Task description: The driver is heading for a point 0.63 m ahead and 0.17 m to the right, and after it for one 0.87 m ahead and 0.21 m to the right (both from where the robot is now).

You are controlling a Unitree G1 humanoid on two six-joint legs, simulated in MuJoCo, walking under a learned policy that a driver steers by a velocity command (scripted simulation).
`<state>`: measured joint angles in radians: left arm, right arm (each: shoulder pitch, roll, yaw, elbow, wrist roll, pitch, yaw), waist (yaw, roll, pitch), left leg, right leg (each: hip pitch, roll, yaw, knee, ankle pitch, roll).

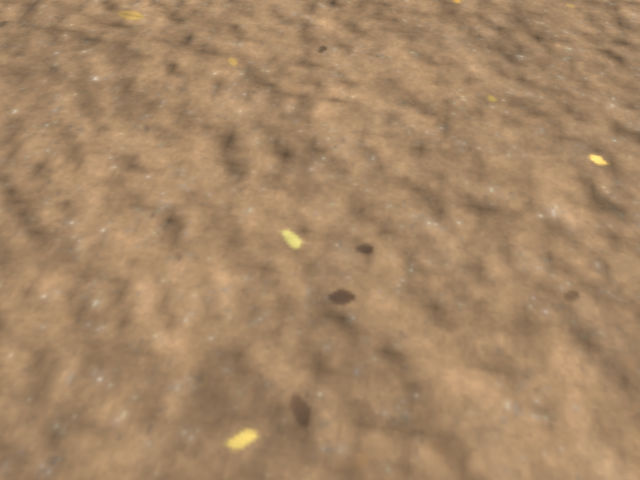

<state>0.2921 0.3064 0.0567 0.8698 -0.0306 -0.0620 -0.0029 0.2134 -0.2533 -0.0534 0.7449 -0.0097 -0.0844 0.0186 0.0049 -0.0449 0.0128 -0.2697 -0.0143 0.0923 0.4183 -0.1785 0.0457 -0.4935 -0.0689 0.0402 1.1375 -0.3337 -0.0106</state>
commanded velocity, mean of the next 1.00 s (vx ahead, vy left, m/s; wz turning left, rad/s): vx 0.23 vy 0.00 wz -0.44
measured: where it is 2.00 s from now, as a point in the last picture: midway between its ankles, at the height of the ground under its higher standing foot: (442, 416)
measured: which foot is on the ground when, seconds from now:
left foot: down 0.00-0.32, up 0.34-0.78, down 0.80-1.00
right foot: up 0.00-0.32, down 0.34-0.82, up 0.84-1.00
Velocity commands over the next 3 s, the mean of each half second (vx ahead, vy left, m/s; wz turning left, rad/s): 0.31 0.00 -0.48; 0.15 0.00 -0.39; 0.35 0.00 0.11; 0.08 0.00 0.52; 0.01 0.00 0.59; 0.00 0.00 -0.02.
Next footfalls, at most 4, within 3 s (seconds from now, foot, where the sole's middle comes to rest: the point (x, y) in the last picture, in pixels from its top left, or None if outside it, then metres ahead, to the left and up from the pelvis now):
0.34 right None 0.32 -0.15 -0.78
0.80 left None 0.40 0.06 -0.78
1.20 right None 0.38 -0.24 -0.78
1.64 left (390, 386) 0.70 -0.15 -0.78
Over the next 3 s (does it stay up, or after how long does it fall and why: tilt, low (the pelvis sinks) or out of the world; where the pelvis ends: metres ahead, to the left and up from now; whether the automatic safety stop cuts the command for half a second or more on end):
stays up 0.58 -0.21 -0.01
